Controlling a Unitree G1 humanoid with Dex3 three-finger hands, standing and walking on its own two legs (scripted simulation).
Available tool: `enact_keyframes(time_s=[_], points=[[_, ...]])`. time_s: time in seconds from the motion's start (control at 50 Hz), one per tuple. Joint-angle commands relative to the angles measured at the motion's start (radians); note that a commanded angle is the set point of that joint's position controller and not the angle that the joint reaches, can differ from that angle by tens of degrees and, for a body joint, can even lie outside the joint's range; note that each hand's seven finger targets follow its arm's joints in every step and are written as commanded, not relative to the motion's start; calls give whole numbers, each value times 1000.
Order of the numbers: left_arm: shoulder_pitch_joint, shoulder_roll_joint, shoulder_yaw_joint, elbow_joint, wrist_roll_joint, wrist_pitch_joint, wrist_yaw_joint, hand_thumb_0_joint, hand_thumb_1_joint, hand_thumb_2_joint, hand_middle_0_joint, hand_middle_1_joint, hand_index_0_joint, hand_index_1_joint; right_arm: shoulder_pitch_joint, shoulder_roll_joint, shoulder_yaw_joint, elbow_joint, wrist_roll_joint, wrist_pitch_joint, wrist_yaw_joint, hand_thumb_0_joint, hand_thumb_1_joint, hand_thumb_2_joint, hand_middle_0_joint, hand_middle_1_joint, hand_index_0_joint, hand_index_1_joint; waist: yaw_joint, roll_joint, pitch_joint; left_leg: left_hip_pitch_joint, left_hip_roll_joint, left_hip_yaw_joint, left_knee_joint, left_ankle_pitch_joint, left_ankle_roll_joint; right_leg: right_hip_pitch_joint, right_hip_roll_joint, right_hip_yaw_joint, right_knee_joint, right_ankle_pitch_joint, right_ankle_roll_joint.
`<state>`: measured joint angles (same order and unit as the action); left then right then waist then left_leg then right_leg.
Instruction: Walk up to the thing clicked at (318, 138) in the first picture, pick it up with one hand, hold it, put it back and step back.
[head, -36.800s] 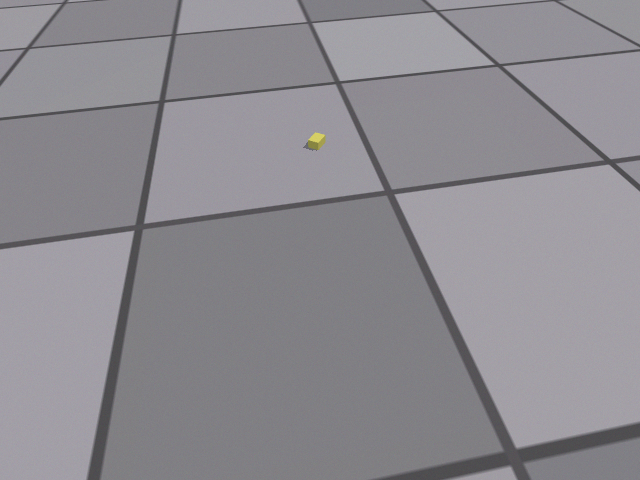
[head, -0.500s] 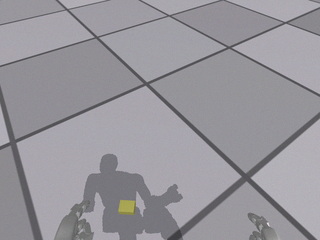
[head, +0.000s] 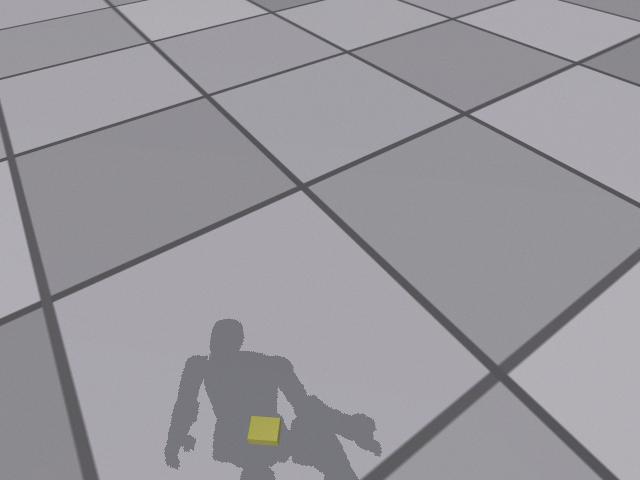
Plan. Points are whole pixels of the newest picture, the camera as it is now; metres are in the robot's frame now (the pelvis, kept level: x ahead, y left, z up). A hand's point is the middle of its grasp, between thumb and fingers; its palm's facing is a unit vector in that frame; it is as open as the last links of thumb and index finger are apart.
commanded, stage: stand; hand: left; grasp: from above
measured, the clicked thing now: (265, 430) +0.42 +0.21 -0.75
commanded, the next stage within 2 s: step back in 1.92 s
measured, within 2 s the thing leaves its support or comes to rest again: neither
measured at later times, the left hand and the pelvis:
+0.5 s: hand out of the picture +0.04 +0.24 -0.15, palm faces +0.03 -0.94 -0.34, open 7.4 cm; pelvis -0.01 -0.01 +0.01, yaw +0 degrees
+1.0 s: hand out of the picture +0.06 +0.23 -0.15, palm faces +0.01 -0.94 -0.34, open 7.4 cm; pelvis -0.01 -0.01 +0.01, yaw +0 degrees
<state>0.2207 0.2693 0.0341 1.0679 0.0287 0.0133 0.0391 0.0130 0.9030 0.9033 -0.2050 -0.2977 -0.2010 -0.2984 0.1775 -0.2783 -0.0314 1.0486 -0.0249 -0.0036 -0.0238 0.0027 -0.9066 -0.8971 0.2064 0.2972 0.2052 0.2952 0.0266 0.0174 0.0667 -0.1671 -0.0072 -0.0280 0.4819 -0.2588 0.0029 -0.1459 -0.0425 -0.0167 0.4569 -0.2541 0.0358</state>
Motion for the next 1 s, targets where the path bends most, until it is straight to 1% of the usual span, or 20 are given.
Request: enact_keyframes(time_s=[0.0,0.04,0.08,0.1,0.12,0.14,0.22,0.28,0.36,0.4,0.42,0.52,0.62,0.68,0.74,0.82,0.86,0.92,0.96,0.98], points=[[-54,190,39,-33,1,-23,10,0,900,900,-200,-300,-200,-301,-24,-193,-37,-35,-2,-20,-19,0,-900,-900,200,300,200,300,-13,-3,-42,18,92,-89,-134,199,24,35,-62,67,-106,157,-40],[-52,191,37,-16,2,-23,10,0,900,900,-200,-300,-200,-301,-43,-195,-34,-28,-1,-20,-17,0,-900,-900,200,300,200,300,-5,-4,-37,23,98,-96,-150,194,24,40,-64,62,-120,141,-40],[-63,204,38,-4,2,-24,9,0,900,900,-200,-300,-200,-301,-39,-193,-32,-17,0,-20,-15,0,-900,-900,200,300,200,300,-11,-18,-29,20,95,-94,-164,173,22,43,-65,64,-133,138,-38],[-60,198,35,3,3,-26,8,0,900,900,-200,-300,-200,-301,-52,-195,-31,-14,3,-20,-14,0,-900,-900,200,300,200,300,-6,-17,-33,39,99,-99,-163,190,19,39,-66,60,-135,134,-38],[-75,204,38,5,4,-25,9,0,900,900,-200,-300,-200,-301,-49,-192,-31,-11,1,-18,-14,0,-900,-900,200,300,200,300,-11,-22,-27,28,97,-95,-167,172,19,36,-66,62,-141,124,-38],[-79,206,37,8,2,-25,8,0,900,900,-200,-300,-200,-301,-50,-198,-31,-5,0,-16,-14,0,-900,-900,200,300,200,300,-11,-13,-19,20,96,-94,-177,135,19,38,-66,64,-148,115,-37],[-83,212,36,23,1,-24,1,0,900,900,-200,-300,-200,-301,-65,-207,-31,6,0,-16,-9,0,-900,-900,200,300,200,300,-7,-2,1,-5,95,-101,-206,56,17,35,-63,63,-161,74,-37],[-91,217,36,28,0,-29,0,0,900,900,-200,-300,-200,-301,-66,-208,-29,11,1,-17,-6,0,-900,-900,200,300,200,300,-10,-17,-19,18,102,-98,-196,99,22,40,-73,71,-171,94,-39],[-113,231,37,28,-2,-30,-3,0,900,900,-200,-300,-200,-301,-71,-211,-26,17,2,-19,-4,0,-900,-900,200,300,200,300,-14,-10,-21,10,102,-95,-204,102,18,48,-76,75,-174,104,-40],[-107,223,34,35,-1,-31,-4,0,900,900,-200,-300,-200,-301,-80,-217,-25,17,4,-19,-3,0,-900,-900,200,300,200,300,-10,-13,-17,18,104,-96,-200,102,17,44,-73,71,-177,89,-38],[-121,235,37,33,-2,-31,-4,0,900,900,-200,-300,-200,-301,-72,-218,-25,20,2,-18,-3,0,-900,-900,200,300,200,300,-16,-18,-26,11,105,-93,-206,97,18,48,-77,78,-179,92,-41],[-118,234,34,39,-5,-31,-7,0,900,900,-200,-300,-200,-301,-76,-219,-20,29,3,-19,-2,0,-900,-900,200,300,200,300,-14,-5,-25,18,109,-94,-205,103,17,47,-77,79,-181,93,-45],[-119,241,33,38,-7,-37,-9,0,900,900,-200,-300,-200,-301,-78,-228,-16,30,5,-21,0,0,-900,-900,200,300,200,300,-16,-18,-43,40,112,-88,-194,149,19,52,-80,83,-188,132,-41],[-126,245,33,40,-8,-34,-9,0,900,900,-200,-300,-200,-301,-72,-232,-17,37,4,-16,-2,0,-900,-900,200,300,200,300,-21,-22,-30,34,114,-85,-198,118,18,37,-80,87,-192,102,-45],[-127,243,32,38,-9,-35,-11,0,900,900,-200,-300,-200,-301,-78,-233,-15,35,6,-18,0,0,-900,-900,200,300,200,300,-21,-7,-41,26,114,-82,-200,123,18,51,-79,86,-188,123,-45],[-128,245,32,36,-11,-37,-14,0,900,900,-200,-300,-200,-301,-79,-239,-12,35,7,-22,0,0,-900,-900,200,300,200,300,-20,-10,-59,46,120,-82,-196,180,18,60,-82,87,-180,166,-46],[-130,245,32,39,-10,-35,-13,0,900,900,-200,-300,-200,-301,-85,-238,-12,36,7,-22,-1,0,-900,-900,200,300,200,300,-19,-8,-54,50,121,-83,-196,188,17,54,-79,82,-178,162,-45],[-125,242,28,39,-11,-36,-15,0,900,900,-200,-300,-200,-301,-86,-244,-12,39,8,-21,0,0,-900,-900,200,300,200,300,-18,-19,-48,55,123,-85,-197,176,16,44,-75,80,-186,132,-44],[-139,253,32,31,-10,-37,-15,0,900,900,-200,-300,-200,-301,-82,-245,-12,37,7,-21,1,0,-900,-900,200,300,200,300,-23,-17,-53,38,121,-79,-199,169,16,55,-80,84,-186,155,-45],[-137,252,32,33,-12,-36,-15,0,900,900,-200,-300,-200,-301,-85,-241,-11,38,8,-21,1,0,-900,-900,200,300,200,300,-21,-15,-49,38,120,-81,-201,159,14,55,-80,85,-186,141,-45]])
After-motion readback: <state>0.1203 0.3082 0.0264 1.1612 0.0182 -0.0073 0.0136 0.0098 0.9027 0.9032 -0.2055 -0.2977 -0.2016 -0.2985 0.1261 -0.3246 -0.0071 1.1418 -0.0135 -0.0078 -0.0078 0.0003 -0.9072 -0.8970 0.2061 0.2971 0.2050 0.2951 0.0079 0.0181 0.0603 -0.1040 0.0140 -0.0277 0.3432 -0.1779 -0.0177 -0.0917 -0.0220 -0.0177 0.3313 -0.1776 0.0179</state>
